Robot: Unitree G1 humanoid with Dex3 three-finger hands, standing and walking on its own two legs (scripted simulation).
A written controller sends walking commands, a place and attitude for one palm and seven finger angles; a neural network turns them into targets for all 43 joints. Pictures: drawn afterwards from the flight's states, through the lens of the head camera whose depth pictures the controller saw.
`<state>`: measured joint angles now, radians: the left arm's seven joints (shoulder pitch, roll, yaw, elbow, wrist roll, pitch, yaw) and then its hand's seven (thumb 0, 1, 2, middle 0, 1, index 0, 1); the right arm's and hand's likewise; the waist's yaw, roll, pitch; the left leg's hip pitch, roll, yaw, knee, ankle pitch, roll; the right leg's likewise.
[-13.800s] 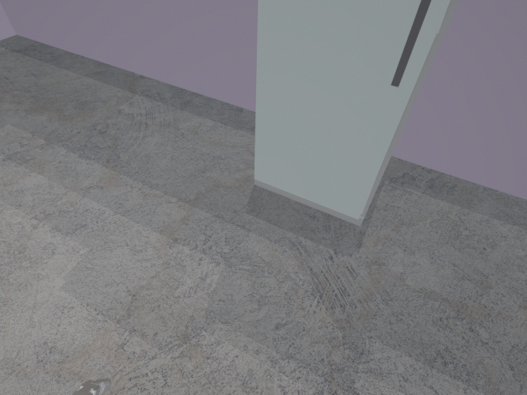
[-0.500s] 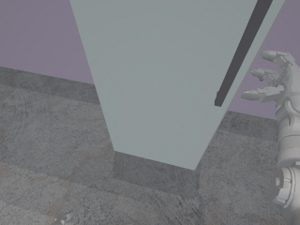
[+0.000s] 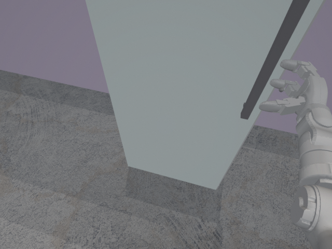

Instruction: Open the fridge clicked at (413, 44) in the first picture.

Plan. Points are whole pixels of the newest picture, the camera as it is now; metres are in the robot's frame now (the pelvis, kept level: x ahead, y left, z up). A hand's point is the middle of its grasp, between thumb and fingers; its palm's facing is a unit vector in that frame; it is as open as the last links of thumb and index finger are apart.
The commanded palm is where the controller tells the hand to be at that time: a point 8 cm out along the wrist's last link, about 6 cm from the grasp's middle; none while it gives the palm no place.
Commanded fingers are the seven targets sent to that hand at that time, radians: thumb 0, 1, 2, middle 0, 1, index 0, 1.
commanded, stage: feel for the door with the fingertips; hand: right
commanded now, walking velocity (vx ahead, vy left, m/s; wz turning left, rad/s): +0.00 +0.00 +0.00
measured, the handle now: (270, 57) +0.54 -0.18 +0.21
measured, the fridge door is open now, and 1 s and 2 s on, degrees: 0 0 0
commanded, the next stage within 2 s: slide the fingers in behind the handle in 0.52 s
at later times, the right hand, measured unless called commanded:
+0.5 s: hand (276, 81) +0.49 -0.20 +0.18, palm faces +0.15 +0.99 +0.00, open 13.9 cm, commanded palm +0.46 -0.24 +0.17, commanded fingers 0.00 0.50 -0.30 0.30 1.20 0.30 1.20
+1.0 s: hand (275, 82) +0.49 -0.19 +0.17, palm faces +0.14 +0.99 -0.01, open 13.8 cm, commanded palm +0.45 -0.24 +0.17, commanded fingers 0.00 0.50 -0.30 0.30 1.20 0.30 1.20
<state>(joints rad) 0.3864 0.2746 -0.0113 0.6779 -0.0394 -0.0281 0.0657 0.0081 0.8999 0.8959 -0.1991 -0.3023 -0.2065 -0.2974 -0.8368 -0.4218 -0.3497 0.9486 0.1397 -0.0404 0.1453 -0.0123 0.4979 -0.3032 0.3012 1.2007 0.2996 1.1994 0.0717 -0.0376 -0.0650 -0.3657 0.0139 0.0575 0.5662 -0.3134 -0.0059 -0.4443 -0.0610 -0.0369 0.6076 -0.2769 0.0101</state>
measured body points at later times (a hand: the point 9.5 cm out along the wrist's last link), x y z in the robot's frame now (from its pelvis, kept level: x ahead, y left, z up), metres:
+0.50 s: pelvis +0.00 +0.00 +0.00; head +0.04 +0.01 +0.45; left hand +0.04 +0.27 -0.12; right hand +0.47 -0.25 +0.18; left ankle -0.02 +0.12 -0.73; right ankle +0.02 -0.13 -0.73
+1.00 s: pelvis +0.00 +0.00 +0.00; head +0.04 +0.00 +0.45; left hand +0.03 +0.26 -0.12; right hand +0.47 -0.25 +0.18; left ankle -0.02 +0.12 -0.73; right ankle +0.02 -0.13 -0.73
